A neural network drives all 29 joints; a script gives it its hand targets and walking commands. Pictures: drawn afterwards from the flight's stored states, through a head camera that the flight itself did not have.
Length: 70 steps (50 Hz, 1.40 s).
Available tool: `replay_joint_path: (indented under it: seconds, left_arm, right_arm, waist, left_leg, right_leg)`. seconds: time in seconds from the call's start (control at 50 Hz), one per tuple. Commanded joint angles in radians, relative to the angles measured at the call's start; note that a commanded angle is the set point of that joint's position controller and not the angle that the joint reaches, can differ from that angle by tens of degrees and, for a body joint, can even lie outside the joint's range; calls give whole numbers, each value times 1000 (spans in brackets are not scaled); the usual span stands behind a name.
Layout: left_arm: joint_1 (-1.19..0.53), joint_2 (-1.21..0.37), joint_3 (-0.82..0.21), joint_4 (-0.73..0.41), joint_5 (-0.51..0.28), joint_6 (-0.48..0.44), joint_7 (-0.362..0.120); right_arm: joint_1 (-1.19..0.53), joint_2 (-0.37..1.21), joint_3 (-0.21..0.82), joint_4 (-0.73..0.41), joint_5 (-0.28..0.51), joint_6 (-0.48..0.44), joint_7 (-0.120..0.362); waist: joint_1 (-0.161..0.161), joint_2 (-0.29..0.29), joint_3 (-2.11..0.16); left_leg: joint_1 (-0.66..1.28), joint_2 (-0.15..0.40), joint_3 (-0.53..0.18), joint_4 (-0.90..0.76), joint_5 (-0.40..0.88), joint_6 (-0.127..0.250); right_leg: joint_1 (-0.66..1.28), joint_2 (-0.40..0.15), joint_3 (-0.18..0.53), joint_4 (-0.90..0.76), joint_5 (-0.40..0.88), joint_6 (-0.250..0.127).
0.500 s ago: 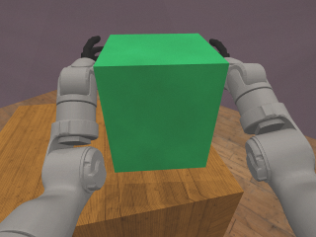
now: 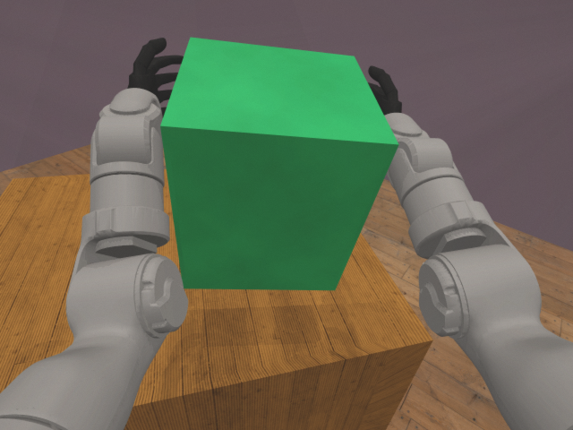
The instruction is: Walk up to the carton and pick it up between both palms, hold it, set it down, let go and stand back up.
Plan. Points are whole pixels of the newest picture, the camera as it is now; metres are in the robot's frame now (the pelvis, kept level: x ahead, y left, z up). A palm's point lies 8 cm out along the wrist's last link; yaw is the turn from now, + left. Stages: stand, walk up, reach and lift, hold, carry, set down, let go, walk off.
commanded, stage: set down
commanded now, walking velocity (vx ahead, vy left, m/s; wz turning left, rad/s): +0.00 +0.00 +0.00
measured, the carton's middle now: (268, 173) +0.36 +0.02 +0.25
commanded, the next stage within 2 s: none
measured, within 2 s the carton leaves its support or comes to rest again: neither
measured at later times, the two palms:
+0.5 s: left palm (161, 145) +0.40 +0.16 +0.26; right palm (374, 172) +0.39 -0.14 +0.23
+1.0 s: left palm (165, 171) +0.41 +0.16 +0.22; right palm (368, 197) +0.38 -0.14 +0.19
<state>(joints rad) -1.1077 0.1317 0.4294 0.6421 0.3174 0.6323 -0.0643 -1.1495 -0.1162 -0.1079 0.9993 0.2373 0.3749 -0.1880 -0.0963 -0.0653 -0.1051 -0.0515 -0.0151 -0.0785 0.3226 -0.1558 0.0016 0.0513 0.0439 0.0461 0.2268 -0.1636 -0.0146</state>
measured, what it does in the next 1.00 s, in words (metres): stands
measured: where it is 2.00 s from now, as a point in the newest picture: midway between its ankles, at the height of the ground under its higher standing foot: outside the picture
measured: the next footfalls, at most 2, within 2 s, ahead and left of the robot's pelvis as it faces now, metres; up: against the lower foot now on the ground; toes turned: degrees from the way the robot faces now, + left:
none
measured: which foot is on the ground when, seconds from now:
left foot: down 0.00-1.00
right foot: down 0.00-1.00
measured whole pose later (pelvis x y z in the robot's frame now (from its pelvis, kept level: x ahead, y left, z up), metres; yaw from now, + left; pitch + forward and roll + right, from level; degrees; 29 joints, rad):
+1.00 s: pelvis +0.00 +0.02 +0.00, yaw +0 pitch -6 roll -1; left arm -0.89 0.03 0.32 0.54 0.29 0.49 0.00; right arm -0.83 -0.07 -0.14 0.82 0.14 0.20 -0.15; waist -0.07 -0.08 0.00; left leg -0.08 -0.02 -0.04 0.35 -0.16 0.02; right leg 0.02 0.02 0.03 0.24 -0.16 0.01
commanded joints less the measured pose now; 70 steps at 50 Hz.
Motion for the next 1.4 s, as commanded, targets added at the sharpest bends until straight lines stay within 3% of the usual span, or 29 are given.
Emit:
replay_joint_path:
  seconds: [0.0,0.14,0.18,0.24,0.32,0.5,0.68,0.88,0.94,1.16,1.38]
  left_arm:
    - [-511,-567,-332,-116,-125,-42,-142]
    - [-491,-680,-478,-216,-178,-85,-90]
    - [-458,-666,-473,-183,-174,-75,-82]
    - [-440,-661,-466,-183,-165,-63,-81]
    - [-446,-688,-495,-213,-188,-78,-63]
    - [-343,-649,-409,-126,-127,-68,-82]
    - [-351,-695,-465,-157,-142,-108,-83]
    - [-332,-714,-487,-139,-148,-148,-71]
    - [-305,-694,-452,-98,-136,-154,-76]
    - [-303,-682,-405,-17,-128,-198,-91]
    - [-246,-680,-393,-25,-102,-246,-99]
  right_arm:
    - [-726,468,180,-362,59,-123,69]
    - [-759,530,279,-538,70,-201,65]
    - [-732,520,274,-530,58,-193,67]
    - [-712,525,268,-527,41,-188,75]
    - [-740,550,309,-577,54,-202,84]
    - [-617,521,250,-473,2,-185,94]
    - [-577,529,227,-477,-28,-217,107]
    - [-580,546,238,-503,-47,-257,122]
    - [-569,554,237,-495,-65,-257,124]
    - [-537,582,178,-463,-144,-280,130]
    - [-442,596,184,-451,-174,-316,131]
  waist:
    - [-27,100,-255]
    - [-22,138,-376]
    - [-29,115,-308]
    - [-11,101,-300]
    - [10,104,-406]
    - [15,60,-271]
    - [-13,109,-290]
    - [17,130,-337]
    - [32,92,-311]
    - [35,55,-296]
    - [44,79,-307]
  left_leg:
    - [195,-13,80,19,351,-36]
    - [245,-15,69,64,391,-45]
    - [228,-14,68,43,317,-36]
    - [175,-14,76,13,221,-20]
    - [217,-12,70,40,292,-25]
    - [194,-8,81,9,247,-15]
    - [248,2,75,32,337,-58]
    - [259,3,76,41,347,-61]
    - [224,-4,85,29,303,-40]
    - [157,-9,105,-9,180,-19]
    - [184,-11,114,15,303,-38]
  right_leg:
    - [-18,15,-86,-27,211,31]
    - [-27,14,-101,-7,240,47]
    - [-35,1,-88,-19,204,48]
    - [-38,-8,-87,-10,170,51]
    - [-26,1,-90,6,235,52]
    - [-39,6,-94,-10,195,51]
    - [-56,14,-109,-11,210,40]
    - [-68,12,-116,-5,205,37]
    - [-56,5,-110,-6,210,46]
    - [-55,-7,-106,-9,177,57]
    - [-18,-3,-115,9,285,63]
